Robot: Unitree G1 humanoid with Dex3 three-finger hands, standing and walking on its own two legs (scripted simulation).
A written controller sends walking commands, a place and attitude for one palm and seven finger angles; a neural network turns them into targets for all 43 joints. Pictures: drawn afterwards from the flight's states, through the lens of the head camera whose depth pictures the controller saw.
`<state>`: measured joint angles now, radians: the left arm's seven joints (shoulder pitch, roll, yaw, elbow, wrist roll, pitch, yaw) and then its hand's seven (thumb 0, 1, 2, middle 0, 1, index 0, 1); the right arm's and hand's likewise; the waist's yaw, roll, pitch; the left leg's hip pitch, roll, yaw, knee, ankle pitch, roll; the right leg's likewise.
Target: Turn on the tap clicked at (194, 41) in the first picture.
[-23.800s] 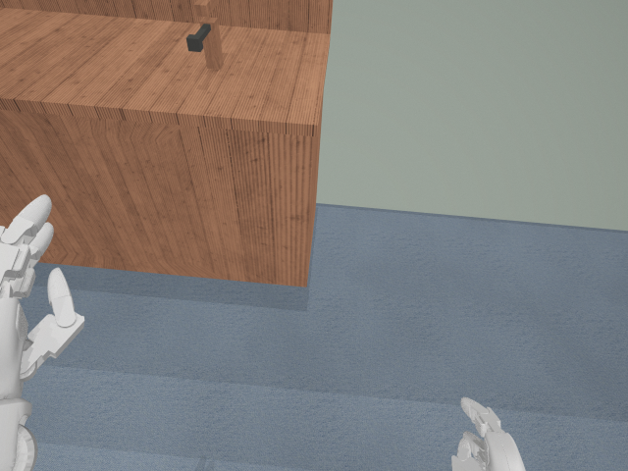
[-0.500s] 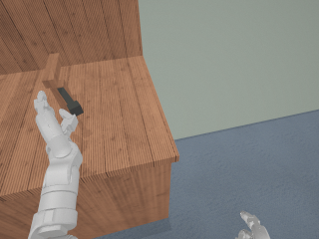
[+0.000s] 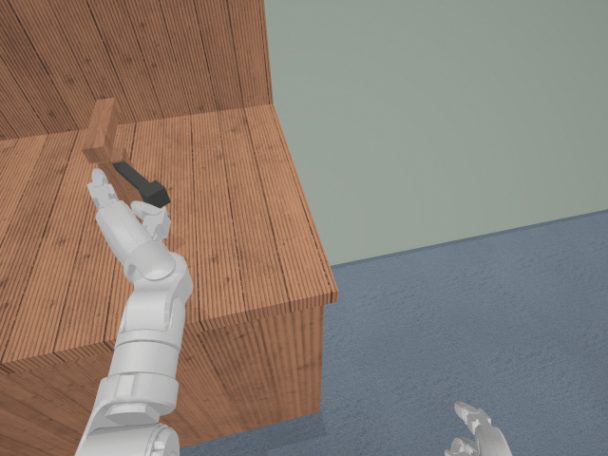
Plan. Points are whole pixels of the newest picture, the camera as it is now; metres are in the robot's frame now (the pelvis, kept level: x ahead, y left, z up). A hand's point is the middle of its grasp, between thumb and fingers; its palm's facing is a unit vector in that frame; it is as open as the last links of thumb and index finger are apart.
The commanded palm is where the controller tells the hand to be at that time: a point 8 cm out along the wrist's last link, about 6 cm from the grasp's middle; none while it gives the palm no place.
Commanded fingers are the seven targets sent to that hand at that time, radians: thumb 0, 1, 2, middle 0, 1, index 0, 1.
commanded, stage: push the lever round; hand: left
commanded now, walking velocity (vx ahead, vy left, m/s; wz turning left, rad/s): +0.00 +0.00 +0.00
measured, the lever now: (154, 195) +0.42 +0.25 +0.13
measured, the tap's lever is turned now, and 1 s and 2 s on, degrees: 33 67 79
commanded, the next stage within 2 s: lift the hand up off the lever in 1.38 s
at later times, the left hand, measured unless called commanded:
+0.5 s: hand (193, 199) +0.42 +0.20 +0.13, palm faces +0.79 -0.61 -0.08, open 7.5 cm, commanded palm +0.37 +0.21 +0.13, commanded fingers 0.00 0.90 0.90 -0.15 -0.15 -0.15 -0.15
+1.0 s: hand (209, 183) +0.45 +0.18 +0.12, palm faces +0.82 -0.56 -0.12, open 7.6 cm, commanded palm +0.40 +0.20 +0.13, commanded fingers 0.00 0.90 0.90 -0.15 -0.15 -0.15 -0.15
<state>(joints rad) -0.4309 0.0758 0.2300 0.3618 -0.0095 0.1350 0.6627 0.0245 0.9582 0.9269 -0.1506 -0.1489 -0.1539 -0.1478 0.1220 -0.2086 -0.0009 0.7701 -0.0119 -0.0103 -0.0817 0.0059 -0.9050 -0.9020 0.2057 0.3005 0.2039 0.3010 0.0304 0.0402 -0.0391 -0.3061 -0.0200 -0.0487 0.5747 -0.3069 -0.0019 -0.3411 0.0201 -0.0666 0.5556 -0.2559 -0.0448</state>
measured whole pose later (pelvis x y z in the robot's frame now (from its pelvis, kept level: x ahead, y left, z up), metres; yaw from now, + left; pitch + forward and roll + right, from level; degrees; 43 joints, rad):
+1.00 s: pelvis +0.01 -0.01 -0.01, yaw +0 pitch +7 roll +0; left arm -0.77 0.03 0.35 0.73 0.09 0.11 0.92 -0.01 0.94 0.94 -0.15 -0.15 -0.15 -0.15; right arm 0.17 -0.20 -0.04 0.81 -0.07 0.02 0.00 0.00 -0.91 -0.90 0.21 0.30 0.20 0.30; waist -0.02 0.03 -0.09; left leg -0.42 -0.01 -0.05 0.62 -0.33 -0.02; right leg -0.46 0.03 -0.07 0.61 -0.29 -0.06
